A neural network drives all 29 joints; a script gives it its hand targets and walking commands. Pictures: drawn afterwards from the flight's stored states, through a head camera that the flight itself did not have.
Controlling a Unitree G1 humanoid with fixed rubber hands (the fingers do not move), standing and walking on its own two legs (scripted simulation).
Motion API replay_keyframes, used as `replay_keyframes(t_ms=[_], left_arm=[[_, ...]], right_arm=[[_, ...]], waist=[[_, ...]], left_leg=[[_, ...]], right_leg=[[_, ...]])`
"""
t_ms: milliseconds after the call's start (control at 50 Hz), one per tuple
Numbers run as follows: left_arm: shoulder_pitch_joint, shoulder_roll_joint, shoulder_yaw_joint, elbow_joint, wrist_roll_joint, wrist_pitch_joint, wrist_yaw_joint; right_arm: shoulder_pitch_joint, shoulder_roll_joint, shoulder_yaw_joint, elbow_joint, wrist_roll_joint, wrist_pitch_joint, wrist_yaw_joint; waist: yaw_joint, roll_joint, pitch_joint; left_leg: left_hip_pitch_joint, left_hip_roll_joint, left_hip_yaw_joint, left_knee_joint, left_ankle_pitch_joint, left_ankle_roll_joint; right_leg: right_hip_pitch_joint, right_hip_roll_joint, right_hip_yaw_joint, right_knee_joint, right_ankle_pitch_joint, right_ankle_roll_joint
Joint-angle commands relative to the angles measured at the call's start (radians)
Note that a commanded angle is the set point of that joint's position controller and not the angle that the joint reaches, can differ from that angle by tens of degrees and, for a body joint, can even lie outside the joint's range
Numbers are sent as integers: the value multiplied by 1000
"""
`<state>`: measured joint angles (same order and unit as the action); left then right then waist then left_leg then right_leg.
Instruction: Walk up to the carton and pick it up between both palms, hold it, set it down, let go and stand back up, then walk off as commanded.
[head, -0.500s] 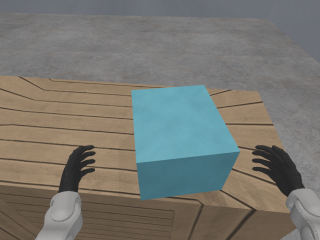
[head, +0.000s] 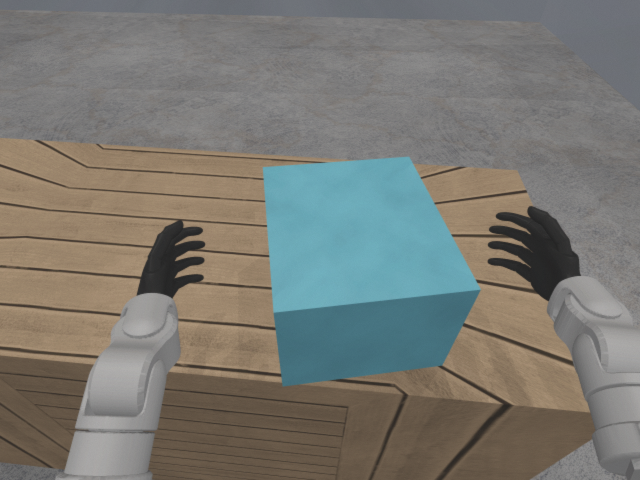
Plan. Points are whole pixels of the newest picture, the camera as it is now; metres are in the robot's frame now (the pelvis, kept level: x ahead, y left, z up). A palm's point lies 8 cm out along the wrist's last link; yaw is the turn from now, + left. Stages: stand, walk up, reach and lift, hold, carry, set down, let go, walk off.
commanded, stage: reach and lift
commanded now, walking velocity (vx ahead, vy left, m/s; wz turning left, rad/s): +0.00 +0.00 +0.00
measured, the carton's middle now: (350, 263) +0.45 -0.02 +0.02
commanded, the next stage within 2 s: none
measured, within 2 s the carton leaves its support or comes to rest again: neither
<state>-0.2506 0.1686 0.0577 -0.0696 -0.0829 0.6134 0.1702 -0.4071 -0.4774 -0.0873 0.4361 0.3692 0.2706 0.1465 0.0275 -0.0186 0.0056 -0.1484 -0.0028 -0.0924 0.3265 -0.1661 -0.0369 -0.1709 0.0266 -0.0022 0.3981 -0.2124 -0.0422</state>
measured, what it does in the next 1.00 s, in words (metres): stands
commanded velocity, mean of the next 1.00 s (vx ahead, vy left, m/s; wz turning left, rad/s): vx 0.00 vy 0.00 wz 0.00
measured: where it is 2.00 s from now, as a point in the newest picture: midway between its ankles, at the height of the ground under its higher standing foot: outside the picture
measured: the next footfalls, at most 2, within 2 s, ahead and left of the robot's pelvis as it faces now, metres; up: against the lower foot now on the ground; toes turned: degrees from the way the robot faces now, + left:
none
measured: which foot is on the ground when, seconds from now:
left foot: down 0.00-1.00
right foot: down 0.00-1.00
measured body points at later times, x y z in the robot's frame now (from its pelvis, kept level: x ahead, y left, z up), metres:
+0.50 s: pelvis +0.01 +0.00 +0.00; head +0.03 +0.00 +0.45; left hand +0.39 +0.20 +0.14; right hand +0.44 -0.24 +0.16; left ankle +0.01 +0.15 -0.75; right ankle +0.00 -0.09 -0.75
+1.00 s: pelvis +0.01 +0.00 +0.00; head +0.06 +0.00 +0.45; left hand +0.43 +0.20 +0.09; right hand +0.44 -0.26 +0.10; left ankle +0.01 +0.15 -0.75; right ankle +0.00 -0.09 -0.75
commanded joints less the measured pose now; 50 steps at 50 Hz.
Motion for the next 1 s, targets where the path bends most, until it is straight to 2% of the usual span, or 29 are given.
replay_keyframes(t_ms=[0, 20, 60, 100, 140, 160, 180, 220, 260, 280, 380, 440, 460, 500, 520, 540, 560, 600, 620, 680, 700, 740, 800, 840, 860, 880, 900, 940, 980], left_arm=[[-422, 123, 112, -143, -69, -31, 20], [-412, 136, 126, -167, -71, -31, 13], [-422, 110, 100, -60, -47, -16, 9], [-403, 120, 101, -117, -59, -14, -5], [-413, 118, 109, -119, -54, -3, -1], [-421, 134, 151, -79, -40, 8, -8], [-555, 151, 139, 54, -32, 8, -14], [-527, 141, 149, 16, -33, 6, -3], [-431, 129, 163, -50, -31, -4, -22], [-533, 166, 153, -120, -48, -19, -17], [-724, 191, 166, 144, -37, -23, -13], [-793, 201, 136, 166, -56, -35, 0], [-784, 199, 126, 77, -66, -47, 14], [-802, 191, 113, 270, -46, -42, 14], [-793, 187, 129, 260, -22, -33, 19], [-850, 208, 153, 387, -33, -44, 15], [-780, 151, 112, 349, -21, -49, 14], [-727, 134, 123, 462, -15, -67, 4], [-739, 135, 134, 539, -18, -90, 2], [-756, 146, 165, 527, 27, -146, -12], [-749, 126, 126, 526, 12, -188, -25], [-751, 120, 138, 464, 7, -272, -19], [-701, 61, 85, 384, -4, -382, -19], [-670, 72, 102, 604, 16, -427, -40], [-676, 81, 120, 663, 31, -453, -44], [-675, 47, 81, 696, 17, -465, -53], [-625, 60, 105, 747, 32, -476, -66], [-660, 48, 93, 801, 15, -540, -75], [-717, 77, 100, 689, 11, -590, -53]], right_arm=[[-427, -280, -7, -123, 67, -50, 12], [-404, -292, -3, -129, 67, -52, 2], [-407, -314, -5, 51, 76, -45, 7], [-429, -331, 5, -57, 100, -50, 2], [-426, -317, 9, -2, 94, -49, -5], [-460, -331, 33, -6, 83, -47, -13], [-561, -313, 17, 127, 82, -27, -15], [-572, -307, 50, 111, 98, -23, 0], [-506, -285, 109, 20, 124, -41, -15], [-598, -309, 72, -27, 116, -58, -15], [-786, -316, 17, 189, 68, -39, -7], [-822, -305, 26, 236, 60, -36, 3], [-809, -294, 35, 166, 67, -50, 1], [-799, -294, 58, 360, 67, -33, 10], [-770, -307, 54, 369, 46, -37, 8], [-872, -300, 73, 378, 43, -31, 17], [-789, -275, 70, 437, 26, -40, 23], [-767, -268, 124, 537, 33, -46, 32], [-805, -233, 145, 501, 29, -56, 31], [-774, -210, 173, 464, 40, -93, 19], [-743, -196, 167, 527, 42, -117, 15], [-773, -185, 150, 372, 39, -193, 9], [-740, -199, 131, 370, 56, -292, 23], [-749, -201, 144, 487, 39, -319, 33], [-723, -169, 164, 528, 37, -320, 29], [-728, -155, 158, 533, 32, -328, 37], [-699, -113, 232, 536, 59, -329, 31], [-718, -102, 216, 528, 55, -375, 26], [-778, -146, 218, 472, 54, -420, 19]], waist=[[50, -44, -381], [31, -84, -399], [5, 10, -369], [8, -26, -463], [12, -18, -455], [31, -63, -450], [15, -2, -390], [54, -31, -393], [53, -63, -452], [49, -34, -520], [61, -41, -426], [60, -44, -449], [70, -31, -547], [60, -7, -432], [70, 13, -489], [97, -48, -461], [57, -22, -450], [99, -44, -363], [116, -80, -376], [131, -73, -452], [100, -32, -433], [97, -60, -534], [106, 22, -681], [101, -30, -563], [126, -22, -544], [100, -20, -549], [140, -66, -493], [139, -64, -534], [155, -68, -626]], left_leg=[[20, 9, 116, -31, 153, 30], [29, 2, 119, -14, 240, 26], [73, 2, 115, -2, 272, 5], [102, 4, 103, 12, 330, 4], [85, -4, 110, 29, 365, -3], [68, -9, 112, 22, 354, 8], [25, -11, 117, 6, 264, 0], [20, -1, 110, 0, 265, 8], [2, -20, 117, 14, 389, 9], [-22, -27, 123, 11, 352, 7], [-88, -11, 115, -10, 195, 17], [-67, -2, 113, -29, 138, 21], [-36, -2, 125, -2, 196, 16], [-55, 4, 118, -16, 128, 16], [-6, 4, 125, -16, 166, 7], [-93, 4, 119, -23, 94, 28], [-38, 9, 116, -19, 131, 22], [-54, 5, 113, -11, 151, 21], [-88, 1, 121, 1, 138, 33], [-98, -7, 131, 3, 190, 24], [-107, -15, 133, 10, 220, 14], [-106, -14, 134, 40, 282, 12], [-27, -5, 138, 74, 419, -21], [-104, -2, 130, 63, 339, -7], [-112, -1, 142, 60, 308, 0], [-124, 0, 131, 47, 275, 2], [-164, 0, 146, 45, 254, 14], [-181, -4, 153, 40, 267, 13], [-153, 4, 155, 58, 319, 8]], right_leg=[[86, 10, 42, -70, 273, 38], [110, 21, 40, -56, 390, 55], [85, 27, 28, -61, 427, 35], [134, 35, 19, -47, 515, 44], [142, 38, 26, -43, 555, 46], [181, 35, 33, -40, 598, 53], [127, 23, 39, -60, 462, 46], [117, 23, 46, -50, 476, 44], [242, 16, 57, -24, 728, 69], [244, 13, 53, -15, 682, 72], [161, 12, 49, -28, 469, 58], [99, 17, 35, -47, 355, 55], [112, 23, 29, -40, 395, 51], [71, 13, 28, -52, 329, 50], [70, 29, 12, -61, 331, 42], [60, 18, 29, -64, 260, 48], [39, 27, 7, -65, 266, 43], [52, 31, 15, -77, 267, 35], [70, 23, 29, -74, 294, 45], [152, 25, 34, -40, 414, 59], [144, 20, 30, -36, 443, 60], [181, 26, 22, -3, 537, 73], [104, 49, -5, 17, 633, 56], [81, 38, 3, 3, 568, 59], [99, 35, 14, 8, 541, 54], [80, 19, 7, -3, 526, 53], [123, 15, 25, 0, 532, 60], [127, 9, 23, 6, 530, 68], [104, 21, 20, 23, 563, 70]])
